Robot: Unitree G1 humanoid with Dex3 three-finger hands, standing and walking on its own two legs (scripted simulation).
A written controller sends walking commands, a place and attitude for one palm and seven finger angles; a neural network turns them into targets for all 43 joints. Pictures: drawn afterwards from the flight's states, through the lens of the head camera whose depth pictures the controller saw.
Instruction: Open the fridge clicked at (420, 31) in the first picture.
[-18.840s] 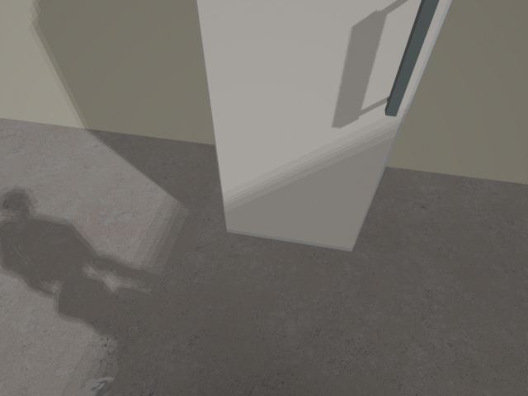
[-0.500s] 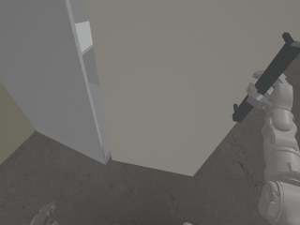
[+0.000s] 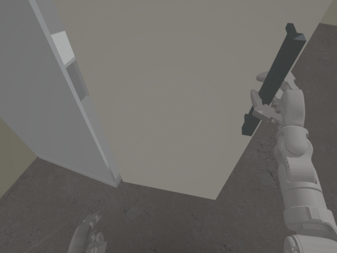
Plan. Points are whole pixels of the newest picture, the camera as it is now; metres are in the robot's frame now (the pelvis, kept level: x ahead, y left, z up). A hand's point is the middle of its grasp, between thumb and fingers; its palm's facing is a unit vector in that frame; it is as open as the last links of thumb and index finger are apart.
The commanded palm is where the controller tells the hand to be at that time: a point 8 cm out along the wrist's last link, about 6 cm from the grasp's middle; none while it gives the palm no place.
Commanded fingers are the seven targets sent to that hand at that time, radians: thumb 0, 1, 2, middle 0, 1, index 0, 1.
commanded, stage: stop walking and hold the door back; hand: right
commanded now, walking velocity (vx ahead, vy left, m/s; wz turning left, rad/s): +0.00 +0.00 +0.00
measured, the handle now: (264, 88) +0.46 -0.18 +0.16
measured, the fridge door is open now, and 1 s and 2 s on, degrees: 81 78 78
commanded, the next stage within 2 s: loosen the grip on the handle in 0.22 s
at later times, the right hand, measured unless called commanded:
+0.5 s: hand (262, 96) +0.43 -0.17 +0.16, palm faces +0.13 +0.98 -0.12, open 7.4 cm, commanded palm +0.39 -0.22 +0.15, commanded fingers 0.00 0.31 -0.32 0.45 1.40 0.45 1.40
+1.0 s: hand (266, 98) +0.43 -0.18 +0.15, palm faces +0.14 +0.98 -0.14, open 14.5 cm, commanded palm +0.41 -0.24 +0.14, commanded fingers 0.00 0.55 -0.20 0.25 1.15 0.25 1.15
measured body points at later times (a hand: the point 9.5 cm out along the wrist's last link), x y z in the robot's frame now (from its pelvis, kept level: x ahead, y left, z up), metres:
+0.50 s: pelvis -0.02 +0.00 +0.00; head -0.01 -0.01 +0.45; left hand +0.06 +0.28 -0.10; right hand +0.42 -0.22 +0.17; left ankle +0.01 +0.12 -0.73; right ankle +0.04 -0.12 -0.73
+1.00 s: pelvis +0.03 +0.00 +0.00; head +0.05 +0.00 +0.45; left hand +0.15 +0.26 -0.10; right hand +0.42 -0.24 +0.16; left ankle +0.01 +0.12 -0.73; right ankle +0.04 -0.12 -0.73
